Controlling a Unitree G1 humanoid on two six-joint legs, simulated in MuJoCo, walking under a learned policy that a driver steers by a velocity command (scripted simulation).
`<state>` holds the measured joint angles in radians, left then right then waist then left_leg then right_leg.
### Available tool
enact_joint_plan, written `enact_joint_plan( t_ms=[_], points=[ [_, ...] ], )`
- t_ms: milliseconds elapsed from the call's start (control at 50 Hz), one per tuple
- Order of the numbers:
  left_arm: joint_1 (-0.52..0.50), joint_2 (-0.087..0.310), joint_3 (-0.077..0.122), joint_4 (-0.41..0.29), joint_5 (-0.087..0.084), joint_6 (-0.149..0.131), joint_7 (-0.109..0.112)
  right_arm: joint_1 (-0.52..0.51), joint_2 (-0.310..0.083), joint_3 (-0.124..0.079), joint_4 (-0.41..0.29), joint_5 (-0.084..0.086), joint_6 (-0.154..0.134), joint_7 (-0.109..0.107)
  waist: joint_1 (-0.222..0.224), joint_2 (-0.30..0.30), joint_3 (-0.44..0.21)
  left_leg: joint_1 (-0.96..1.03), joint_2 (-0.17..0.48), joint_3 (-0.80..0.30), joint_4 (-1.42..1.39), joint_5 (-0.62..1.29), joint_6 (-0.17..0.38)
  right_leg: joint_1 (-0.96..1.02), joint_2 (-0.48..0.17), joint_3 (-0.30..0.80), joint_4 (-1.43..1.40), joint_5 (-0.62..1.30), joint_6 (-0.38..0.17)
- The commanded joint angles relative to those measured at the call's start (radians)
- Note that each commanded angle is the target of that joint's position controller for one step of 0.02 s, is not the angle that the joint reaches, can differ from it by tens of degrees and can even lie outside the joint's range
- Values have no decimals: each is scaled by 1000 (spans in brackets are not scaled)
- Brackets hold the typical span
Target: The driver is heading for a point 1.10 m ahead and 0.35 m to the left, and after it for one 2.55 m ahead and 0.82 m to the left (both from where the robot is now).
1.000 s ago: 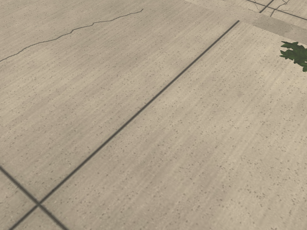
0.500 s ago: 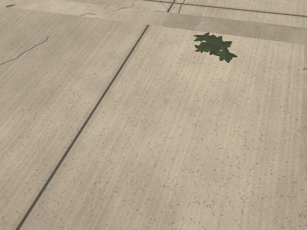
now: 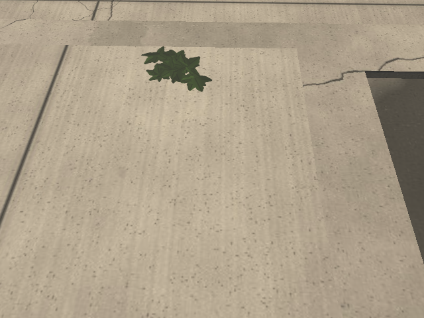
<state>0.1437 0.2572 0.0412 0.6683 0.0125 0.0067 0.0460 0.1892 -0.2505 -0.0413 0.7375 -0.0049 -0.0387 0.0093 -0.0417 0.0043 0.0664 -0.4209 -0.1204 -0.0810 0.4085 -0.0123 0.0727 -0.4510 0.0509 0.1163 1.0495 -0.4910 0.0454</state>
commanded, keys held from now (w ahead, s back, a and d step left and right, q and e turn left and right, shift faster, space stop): q+shift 0.12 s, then w+q+shift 0.48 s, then w+shift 0.10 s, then w+e+shift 0.30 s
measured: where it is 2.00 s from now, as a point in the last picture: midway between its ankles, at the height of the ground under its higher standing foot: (52, 139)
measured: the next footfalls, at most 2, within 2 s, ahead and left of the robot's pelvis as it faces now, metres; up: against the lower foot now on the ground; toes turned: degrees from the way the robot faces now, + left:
right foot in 0.18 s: +0.11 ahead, -0.13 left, +0.00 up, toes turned +17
left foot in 0.74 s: +0.27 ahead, +0.30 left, +0.00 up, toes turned +42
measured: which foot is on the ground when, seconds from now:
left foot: down 0.00-0.20, up 0.22-0.72, down 0.74-1.00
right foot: up 0.00-0.16, down 0.18-0.76, up 0.78-1.00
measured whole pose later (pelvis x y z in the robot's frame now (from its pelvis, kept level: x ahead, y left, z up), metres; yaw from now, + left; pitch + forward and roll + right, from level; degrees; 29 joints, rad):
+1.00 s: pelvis +0.35 +0.29 +0.00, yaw +33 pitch +0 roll +1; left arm 0.29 0.27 0.05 0.83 0.00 -0.03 -0.05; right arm 0.40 -0.25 -0.04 0.83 -0.02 -0.09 0.03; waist 0.00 -0.04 0.02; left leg 0.02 -0.07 0.18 0.33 -0.36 0.08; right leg -0.73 -0.09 0.02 1.20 -0.09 -0.08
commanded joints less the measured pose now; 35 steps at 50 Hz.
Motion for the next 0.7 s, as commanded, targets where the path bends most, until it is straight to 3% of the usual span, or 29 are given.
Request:
enact_joint_plan(
  t_ms=[20,120,160,180,200,220,240,260,280,300,320,340,360,380,420,540,620,660,680,700],
  points=[
    [110,62,16,-36,-7,-10,20,-51,-175,-56,-109,8,1,-14,63,102,-201,177,219,-381,-153,-96,163,40,25,-15,-179,0,3],
    [51,89,25,-43,-23,-19,6,-27,-192,-82,-140,31,43,-41,49,151,-171,117,203,-463,-197,-365,109,123,49,7,-388,153,-19],
    [142,102,34,-21,-27,-37,-12,-49,-197,-88,-157,48,59,-55,109,183,-210,-3,160,-460,-213,-619,56,317,56,-33,-539,180,-51],
    [262,138,47,17,-19,-44,-17,-98,-182,-83,-185,51,63,-54,174,210,-199,-183,91,-397,-189,-647,-28,530,15,-54,-666,190,-82],
    [291,204,71,27,-30,-49,-12,-26,-84,-61,-170,57,66,-48,149,-15,-234,-338,3,-251,134,-681,-67,680,-222,142,-735,22,-122],
    [185,269,79,-7,19,-58,-23,-55,-48,-51,-224,61,42,-37,106,-344,-160,-527,-32,-146,424,-521,-43,548,-455,552,-867,-248,-212],
    [62,211,67,-52,30,-75,-17,-38,-155,-74,-214,45,25,-31,49,-249,-87,-569,72,-140,571,-383,-45,466,-450,516,-883,-264,-212],
    [23,161,55,-65,5,-86,-8,-4,-174,-79,-194,35,24,-22,28,-210,-72,-564,87,-101,648,-303,-53,436,-410,420,-879,-216,-182],
    [16,133,44,-76,-17,-95,-7,47,-158,-75,-164,19,27,-18,22,-162,-91,-533,98,-64,746,-255,-70,436,-360,327,-871,-143,-154],
    [23,131,40,-71,-23,-100,-6,72,-135,-67,-155,9,25,-9,19,-131,-76,-525,117,-34,846,-203,-85,405,-326,245,-871,-74,-140],
    [52,137,37,-65,-15,-108,-8,76,-122,-62,-155,11,23,-1,28,-116,-69,-512,139,-10,922,-163,-93,369,-303,177,-879,-30,-133],
    [113,172,38,-37,44,-92,-31,12,-127,-60,-171,-80,52,44,39,-5,-31,-470,116,22,942,-160,-92,244,-285,134,-914,-73,-135],
    [123,189,46,-32,48,-89,-44,-3,-118,-59,-182,-65,65,63,40,-51,-2,-480,119,21,947,-127,-98,233,-275,87,-920,-63,-125],
    [139,189,46,-30,40,-90,-51,-11,-126,-59,-181,-48,73,74,51,-85,2,-490,127,19,941,-97,-104,243,-274,50,-923,-54,-117],
    [180,189,45,-17,31,-97,-55,-35,-145,-66,-180,-34,81,80,71,-122,8,-510,140,15,914,-52,-113,283,-287,1,-926,-41,-112],
    [310,194,51,42,30,-113,-41,-194,-143,-61,-205,-40,70,104,142,-138,67,-621,193,42,727,-85,-80,514,-370,-101,-949,-4,-135],
    [368,172,49,98,42,-113,-30,-305,-111,-36,-243,-36,56,123,168,-124,124,-590,230,117,565,-178,-10,597,-399,-221,-970,120,-139],
    [403,169,45,138,47,-106,-26,-336,-85,-17,-258,-36,48,121,166,-121,144,-521,207,167,460,-267,41,621,-399,-281,-953,308,-144],
    [384,175,42,149,45,-101,-25,-306,-75,-10,-250,-38,44,115,133,-123,128,-402,171,206,388,-322,74,593,-385,-337,-906,546,-137],
    [373,192,41,159,38,-98,-24,-238,-77,-10,-228,-40,42,101,89,-133,71,-216,101,261,348,-362,107,553,-379,-378,-815,930,-136]
  ],
)
Velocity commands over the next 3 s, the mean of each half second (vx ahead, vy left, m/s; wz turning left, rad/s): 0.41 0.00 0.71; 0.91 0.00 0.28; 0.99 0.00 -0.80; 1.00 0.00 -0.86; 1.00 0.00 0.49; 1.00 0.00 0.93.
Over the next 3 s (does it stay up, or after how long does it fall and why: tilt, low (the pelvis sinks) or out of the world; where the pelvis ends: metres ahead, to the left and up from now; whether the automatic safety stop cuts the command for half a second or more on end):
stays up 2.12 0.49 -0.10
